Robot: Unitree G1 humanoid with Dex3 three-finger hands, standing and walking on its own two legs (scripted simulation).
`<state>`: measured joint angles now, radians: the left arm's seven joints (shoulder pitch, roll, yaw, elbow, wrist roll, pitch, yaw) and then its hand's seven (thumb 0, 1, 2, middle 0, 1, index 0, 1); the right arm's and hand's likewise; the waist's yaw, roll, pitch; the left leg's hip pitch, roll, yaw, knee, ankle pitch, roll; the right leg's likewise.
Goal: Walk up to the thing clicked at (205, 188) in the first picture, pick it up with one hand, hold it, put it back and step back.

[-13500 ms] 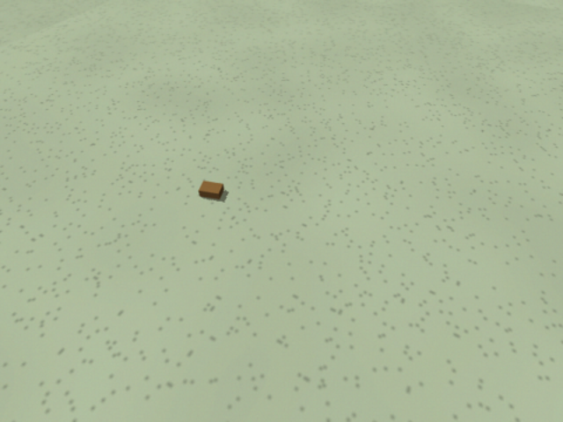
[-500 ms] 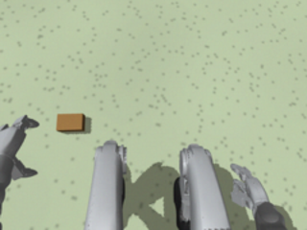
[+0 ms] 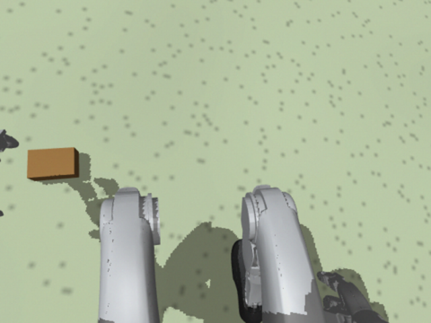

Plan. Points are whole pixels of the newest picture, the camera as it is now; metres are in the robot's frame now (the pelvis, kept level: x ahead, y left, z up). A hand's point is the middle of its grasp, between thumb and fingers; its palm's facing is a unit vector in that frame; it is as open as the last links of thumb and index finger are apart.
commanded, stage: rise first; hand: left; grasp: from above
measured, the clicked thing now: (54, 164) +0.42 +0.37 -0.32
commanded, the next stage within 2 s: none
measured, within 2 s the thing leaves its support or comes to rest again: neither
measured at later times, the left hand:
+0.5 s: hand (2, 177) +0.35 +0.40 -0.18, palm faces -0.45 -0.13 -0.89, open 12.9 cm
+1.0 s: hand (11, 173) +0.36 +0.40 -0.20, palm faces -0.44 -0.16 -0.89, open 13.2 cm
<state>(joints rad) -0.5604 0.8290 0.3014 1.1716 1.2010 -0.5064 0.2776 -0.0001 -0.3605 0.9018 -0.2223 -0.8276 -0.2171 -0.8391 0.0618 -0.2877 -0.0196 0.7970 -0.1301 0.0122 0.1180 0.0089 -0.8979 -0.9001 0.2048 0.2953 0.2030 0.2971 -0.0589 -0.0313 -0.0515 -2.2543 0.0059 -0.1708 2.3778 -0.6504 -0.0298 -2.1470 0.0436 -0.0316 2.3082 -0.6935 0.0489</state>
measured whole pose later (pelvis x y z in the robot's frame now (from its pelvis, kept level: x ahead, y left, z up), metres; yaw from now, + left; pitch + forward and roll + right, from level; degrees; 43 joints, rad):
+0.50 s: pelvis +0.01 +0.00 -0.03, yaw -1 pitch +30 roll -9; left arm -0.67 0.87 0.29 1.35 1.33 -0.49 0.40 0.00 -0.30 0.82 -0.23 -0.87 -0.26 -0.85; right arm 0.00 -0.25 0.00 0.81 -0.19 0.03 0.14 0.00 -0.90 -0.90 0.20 0.29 0.20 0.30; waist -0.09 -0.05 -0.05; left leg -2.34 0.00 -0.18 2.48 -0.67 -0.02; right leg -2.22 0.05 -0.03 2.40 -0.72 0.06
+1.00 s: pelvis +0.01 +0.00 -0.04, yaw -2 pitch +29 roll -10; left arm -0.69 0.91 0.31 1.40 1.34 -0.51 0.44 0.00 -0.36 0.88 -0.23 -0.85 -0.23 -0.86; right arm 0.01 -0.27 0.02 0.82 -0.22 0.03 0.14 0.01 -0.90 -0.90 0.20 0.29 0.20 0.30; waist -0.11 -0.07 -0.02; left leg -2.35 0.00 -0.20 2.52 -0.69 -0.03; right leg -2.23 0.06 -0.05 2.43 -0.73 0.06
